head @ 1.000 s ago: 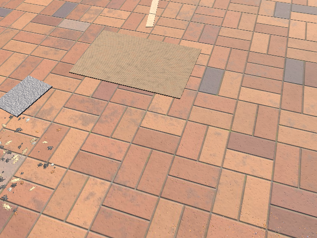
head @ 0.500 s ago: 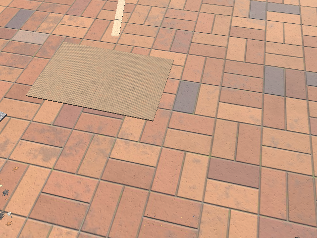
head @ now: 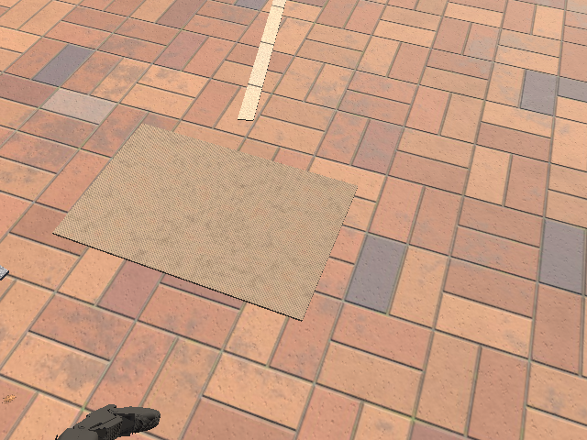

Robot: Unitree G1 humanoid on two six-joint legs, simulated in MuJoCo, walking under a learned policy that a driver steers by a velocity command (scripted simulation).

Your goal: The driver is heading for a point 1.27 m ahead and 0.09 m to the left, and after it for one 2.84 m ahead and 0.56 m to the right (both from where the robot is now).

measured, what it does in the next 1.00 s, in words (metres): walks ahead: right foot, then left foot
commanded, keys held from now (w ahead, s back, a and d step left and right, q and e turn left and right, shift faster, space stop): w+q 0.48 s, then w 0.06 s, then w+e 0.46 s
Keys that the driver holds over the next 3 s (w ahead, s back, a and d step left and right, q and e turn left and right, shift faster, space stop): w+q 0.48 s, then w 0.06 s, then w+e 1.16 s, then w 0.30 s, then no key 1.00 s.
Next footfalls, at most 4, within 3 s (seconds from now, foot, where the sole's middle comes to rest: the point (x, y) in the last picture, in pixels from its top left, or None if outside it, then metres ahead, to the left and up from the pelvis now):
0.06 right None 0.20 -0.13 -0.77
0.58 left None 0.41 0.15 -0.77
1.14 right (242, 329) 0.73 0.07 -0.77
1.66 left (181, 231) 1.05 0.22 -0.77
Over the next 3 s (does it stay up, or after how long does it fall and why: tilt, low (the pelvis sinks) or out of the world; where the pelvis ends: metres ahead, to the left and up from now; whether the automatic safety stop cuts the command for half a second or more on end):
stays up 1.18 0.06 0.01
